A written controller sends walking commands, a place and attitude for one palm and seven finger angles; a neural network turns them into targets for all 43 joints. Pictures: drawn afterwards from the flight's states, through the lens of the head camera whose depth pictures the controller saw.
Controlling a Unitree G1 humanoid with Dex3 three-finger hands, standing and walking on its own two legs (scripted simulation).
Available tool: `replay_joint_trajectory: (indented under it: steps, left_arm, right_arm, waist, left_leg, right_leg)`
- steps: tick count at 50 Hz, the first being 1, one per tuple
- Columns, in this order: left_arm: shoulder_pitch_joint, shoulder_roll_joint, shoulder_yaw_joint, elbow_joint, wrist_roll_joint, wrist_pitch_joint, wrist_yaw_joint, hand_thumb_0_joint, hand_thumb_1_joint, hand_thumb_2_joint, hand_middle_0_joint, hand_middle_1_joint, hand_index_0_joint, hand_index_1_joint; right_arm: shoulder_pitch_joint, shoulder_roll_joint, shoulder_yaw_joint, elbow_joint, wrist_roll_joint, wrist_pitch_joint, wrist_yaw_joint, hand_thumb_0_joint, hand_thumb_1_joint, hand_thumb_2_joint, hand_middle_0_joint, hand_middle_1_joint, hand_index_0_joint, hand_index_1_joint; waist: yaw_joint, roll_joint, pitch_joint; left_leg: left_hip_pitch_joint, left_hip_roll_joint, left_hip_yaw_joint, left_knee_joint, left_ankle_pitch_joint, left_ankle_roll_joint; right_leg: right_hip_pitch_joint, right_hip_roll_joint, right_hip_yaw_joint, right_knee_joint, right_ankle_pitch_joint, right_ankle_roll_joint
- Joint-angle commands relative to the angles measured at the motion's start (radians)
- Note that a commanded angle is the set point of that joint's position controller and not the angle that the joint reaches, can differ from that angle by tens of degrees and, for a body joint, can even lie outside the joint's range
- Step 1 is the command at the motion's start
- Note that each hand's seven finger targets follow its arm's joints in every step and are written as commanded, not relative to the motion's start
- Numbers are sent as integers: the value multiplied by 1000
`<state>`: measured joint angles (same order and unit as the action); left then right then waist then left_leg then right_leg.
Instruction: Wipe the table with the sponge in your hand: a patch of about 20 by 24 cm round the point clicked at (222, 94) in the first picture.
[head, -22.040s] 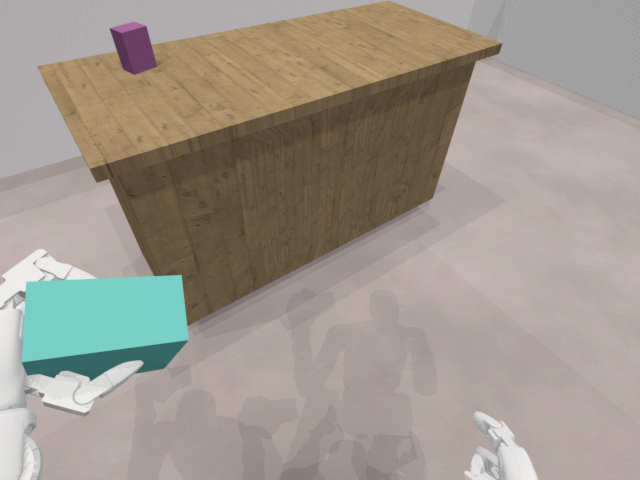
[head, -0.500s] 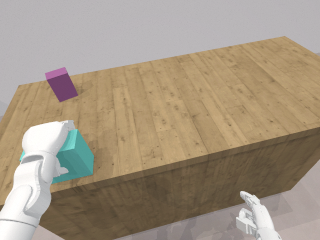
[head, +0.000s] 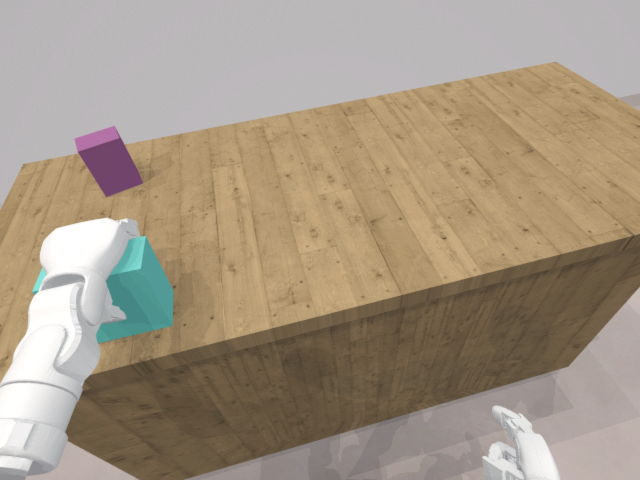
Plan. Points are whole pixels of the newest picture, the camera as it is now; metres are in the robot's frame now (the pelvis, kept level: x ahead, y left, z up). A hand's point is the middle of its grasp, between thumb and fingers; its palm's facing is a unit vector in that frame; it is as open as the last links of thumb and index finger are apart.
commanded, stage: wipe forward along the first lane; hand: left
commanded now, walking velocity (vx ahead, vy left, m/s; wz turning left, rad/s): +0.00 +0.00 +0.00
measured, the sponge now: (119, 301) +0.30 +0.33 +0.06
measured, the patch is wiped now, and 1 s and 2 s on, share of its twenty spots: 0.05 0.40 0.55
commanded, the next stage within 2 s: slide across to the middle lane in 1.22 s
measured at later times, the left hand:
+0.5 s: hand (117, 239) +0.37 +0.35 +0.10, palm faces -0.15 +0.03 -0.99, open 9.9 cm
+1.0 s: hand (118, 216) +0.42 +0.37 +0.10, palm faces -0.15 +0.02 -0.99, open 9.9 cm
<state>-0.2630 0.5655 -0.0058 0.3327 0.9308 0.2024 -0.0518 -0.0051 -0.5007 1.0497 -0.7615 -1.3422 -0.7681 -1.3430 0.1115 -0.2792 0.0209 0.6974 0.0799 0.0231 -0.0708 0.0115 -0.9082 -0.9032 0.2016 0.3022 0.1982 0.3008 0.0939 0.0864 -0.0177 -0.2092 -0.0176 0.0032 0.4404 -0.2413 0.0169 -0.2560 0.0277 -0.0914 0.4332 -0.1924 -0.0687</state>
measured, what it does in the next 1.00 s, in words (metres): stands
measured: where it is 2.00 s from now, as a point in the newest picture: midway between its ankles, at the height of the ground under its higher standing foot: outside the picture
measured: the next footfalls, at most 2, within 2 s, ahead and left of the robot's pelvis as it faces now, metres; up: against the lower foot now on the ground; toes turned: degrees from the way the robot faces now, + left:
none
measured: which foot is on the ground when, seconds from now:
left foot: down 0.00-1.00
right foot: down 0.00-1.00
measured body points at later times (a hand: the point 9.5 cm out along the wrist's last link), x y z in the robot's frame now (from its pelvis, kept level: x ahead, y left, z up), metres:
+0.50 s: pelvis -0.02 -0.02 -0.01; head +0.03 -0.05 +0.43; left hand +0.37 +0.34 +0.16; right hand +0.06 -0.30 -0.15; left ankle -0.01 +0.11 -0.74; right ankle +0.03 -0.07 -0.74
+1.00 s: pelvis +0.00 +0.01 -0.01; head +0.06 -0.02 +0.43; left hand +0.42 +0.37 +0.15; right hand +0.05 -0.28 -0.15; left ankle -0.01 +0.11 -0.74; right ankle +0.03 -0.07 -0.74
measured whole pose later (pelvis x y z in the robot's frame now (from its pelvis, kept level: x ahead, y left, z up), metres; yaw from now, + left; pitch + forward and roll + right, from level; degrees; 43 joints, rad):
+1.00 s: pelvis +0.00 +0.01 -0.01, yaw -2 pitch +11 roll -1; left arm -0.76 0.77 0.10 1.05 1.02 -0.04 0.03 0.01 -0.54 1.08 -0.79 -1.32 -0.80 -1.33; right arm 0.29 -0.31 -0.01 0.73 0.10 0.07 -0.07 0.01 -0.91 -0.90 0.20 0.30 0.20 0.30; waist -0.03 0.06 -0.08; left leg -0.50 0.00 0.02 0.58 -0.29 0.03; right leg -0.53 0.05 -0.07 0.52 -0.19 -0.06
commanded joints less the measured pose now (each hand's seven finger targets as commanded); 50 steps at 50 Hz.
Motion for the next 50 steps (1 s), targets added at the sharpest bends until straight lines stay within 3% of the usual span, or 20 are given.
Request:
replay_joint_trajectory:
  steps: [1, 2, 3, 4, 8, 11, 13, 16, 18, 21, 24, 26, 28, 32, 34, 38, 42, 44, 47, 50]
  left_arm:
    - [-321, 251, 92, 24, 31, -25, 33, 0, 100, 1300, -1200, -1600, -1200, -1600]
    - [-348, 241, 75, 28, 30, -35, 31, 0, 100, 1300, -1200, -1600, -1200, -1600]
    - [-374, 285, 110, 53, 35, -47, 34, 0, 100, 1300, -1200, -1600, -1200, -1600]
    - [-395, 258, 78, 79, 37, -53, 33, 0, 100, 1300, -1200, -1600, -1200, -1600]
    - [-462, 336, 122, 212, 47, -97, 36, 0, 100, 1300, -1200, -1600, -1200, -1600]
    - [-495, 317, 87, 297, 62, -128, 38, 0, 100, 1300, -1200, -1600, -1200, -1600]
    - [-547, 359, 111, 323, 59, -151, 43, 0, 100, 1300, -1200, -1600, -1200, -1600]
    - [-581, 373, 108, 370, 65, -180, 58, 0, 100, 1300, -1200, -1600, -1200, -1600]
    - [-620, 430, 145, 401, 62, -194, 71, 0, 100, 1300, -1200, -1600, -1200, -1600]
    - [-638, 441, 140, 447, 66, -207, 90, 0, 100, 1300, -1200, -1600, -1200, -1600]
    - [-688, 510, 171, 500, 66, -204, 101, 0, 100, 1300, -1200, -1600, -1200, -1600]
    - [-698, 499, 147, 528, 74, -203, 96, 0, 100, 1300, -1200, -1600, -1200, -1600]
    - [-697, 552, 184, 559, 85, -200, 92, 0, 100, 1300, -1200, -1600, -1200, -1600]
    - [-727, 549, 160, 589, 94, -207, 82, 0, 100, 1300, -1200, -1600, -1200, -1600]
    - [-758, 579, 178, 586, 101, -220, 80, 0, 100, 1300, -1200, -1600, -1200, -1600]
    - [-703, 535, 171, 600, 105, -234, 85, 0, 100, 1300, -1200, -1600, -1200, -1600]
    - [-732, 505, 147, 595, 105, -234, 107, 0, 100, 1300, -1200, -1600, -1200, -1600]
    - [-743, 497, 145, 593, 103, -234, 117, 0, 100, 1300, -1200, -1600, -1200, -1600]
    - [-767, 499, 138, 630, 109, -219, 128, 0, 100, 1300, -1200, -1600, -1200, -1600]
    - [-794, 516, 137, 649, 122, -202, 124, 0, 100, 1300, -1200, -1600, -1200, -1600]
  right_arm:
    - [-78, -133, -46, -132, 3, -41, -11, 0, -900, -900, 200, 300, 200, 300]
    - [-76, -133, -47, -136, 4, -41, -13, 0, -900, -900, 200, 300, 200, 300]
    - [-67, -135, -46, -134, 6, -45, -14, 0, -900, -900, 200, 300, 200, 300]
    - [-52, -136, -49, -135, 4, -44, -17, 0, -900, -900, 200, 300, 200, 300]
    - [-6, -150, -56, -110, 8, -39, -20, 0, -900, -900, 200, 300, 200, 300]
    - [33, -153, -61, -104, 8, -32, -18, 0, -900, -900, 200, 300, 200, 300]
    - [50, -159, -65, -103, 11, -30, -19, 0, -900, -900, 200, 300, 200, 300]
    - [83, -163, -72, -101, 13, -26, -19, 0, -900, -900, 200, 300, 200, 300]
    - [103, -172, -75, -90, 15, -23, -21, 0, -900, -900, 200, 300, 200, 300]
    - [128, -174, -78, -84, 17, -20, -18, 0, -900, -900, 200, 300, 200, 300]
    - [151, -186, -81, -69, 19, -14, -17, 0, -900, -900, 200, 300, 200, 300]
    - [160, -185, -79, -70, 21, -11, -14, 0, -900, -900, 200, 300, 200, 300]
    - [166, -194, -81, -62, 19, -4, -15, 0, -900, -900, 200, 300, 200, 300]
    - [185, -194, -78, -67, 21, -1, -14, 0, -900, -900, 200, 300, 200, 300]
    - [205, -198, -81, -60, 20, 2, -15, 0, -900, -900, 200, 300, 200, 300]
    - [213, -195, -87, -63, 16, 14, -12, 0, -900, -900, 200, 300, 200, 300]
    - [219, -193, -86, -61, 18, 17, -10, 0, -900, -900, 200, 300, 200, 300]
    - [230, -194, -88, -60, 18, 18, -9, 0, -900, -900, 200, 300, 200, 300]
    - [226, -194, -83, -53, 21, 20, -8, 0, -900, -900, 200, 300, 200, 300]
    - [232, -197, -81, -49, 19, 23, -9, 0, -900, -900, 200, 300, 200, 300]
  waist:
    - [-45, -111, -145]
    - [-49, -103, -148]
    - [-51, -108, -153]
    - [-57, -130, -165]
    - [-70, -131, -152]
    - [-81, -125, -151]
    - [-87, -122, -175]
    - [-99, -129, -193]
    - [-105, -131, -213]
    - [-115, -124, -230]
    - [-130, -134, -256]
    - [-132, -105, -262]
    - [-129, -111, -281]
    - [-143, -103, -262]
    - [-143, -83, -305]
    - [-135, -91, -326]
    - [-146, -102, -282]
    - [-148, -114, -314]
    - [-156, -121, -266]
    - [-157, -117, -290]
  left_leg:
    - [-67, -21, -14, -40, 73, 36]
    - [-73, -23, -10, -34, 63, 38]
    - [-82, -21, -15, -32, 52, 39]
    - [-98, -23, -9, -23, 39, 42]
    - [-161, -22, -5, -3, -10, 41]
    - [-200, -24, -1, 17, -32, 41]
    - [-222, -20, -4, 26, -42, 41]
    - [-255, -17, -3, 48, -58, 44]
    - [-285, -14, -6, 59, -63, 43]
    - [-324, -9, -4, 82, -72, 41]
    - [-374, -2, -4, 105, -71, 38]
    - [-381, -4, -4, 103, -71, 37]
    - [-390, 0, -5, 112, -59, 38]
    - [-410, 2, -5, 111, -75, 39]
    - [-395, 4, -6, 115, -42, 41]
    - [-363, 3, -2, 108, -2, 44]
    - [-342, 2, -1, 87, -22, 48]
    - [-326, 1, -2, 84, 9, 51]
    - [-329, 0, -6, 65, -20, 50]
    - [-303, 0, -7, 60, 13, 51]
  right_leg:
    - [76, -19, 114, -85, 1, 14]
    - [70, -23, 120, -84, -1, 17]
    - [66, -19, 131, -83, -21, 13]
    - [72, -26, 129, -80, -30, 19]
    - [49, -33, 164, -81, -77, 23]
    - [23, -37, 161, -68, -90, 26]
    - [25, -40, 178, -64, -99, 25]
    - [18, -49, 189, -56, -112, 29]
    - [23, -52, 210, -54, -124, 29]
    - [31, -65, 234, -46, -126, 31]
    - [62, -78, 270, -38, -107, 35]
    - [57, -74, 262, -30, -96, 33]
    - [71, -73, 277, -26, -70, 31]
    - [50, -71, 268, -24, -75, 32]
    - [61, -66, 259, -10, -19, 30]
    - [52, -51, 224, 6, 62, 27]
    - [-9, -37, 184, -7, 19, 30]
    - [5, -33, 176, -3, 61, 31]
    - [-34, -27, 154, -14, 9, 32]
    - [-29, -23, 144, -12, 40, 32]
